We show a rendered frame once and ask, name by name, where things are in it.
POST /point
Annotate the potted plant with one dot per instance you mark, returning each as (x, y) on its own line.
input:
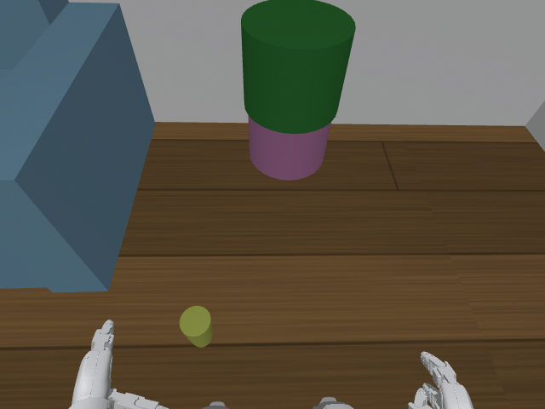
(295, 56)

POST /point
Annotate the cup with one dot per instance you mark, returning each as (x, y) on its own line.
(195, 323)

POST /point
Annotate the left robot hand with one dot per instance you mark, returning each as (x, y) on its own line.
(94, 375)

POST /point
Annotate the sofa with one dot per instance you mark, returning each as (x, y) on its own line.
(75, 128)

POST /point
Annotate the right robot hand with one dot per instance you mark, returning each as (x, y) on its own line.
(451, 394)

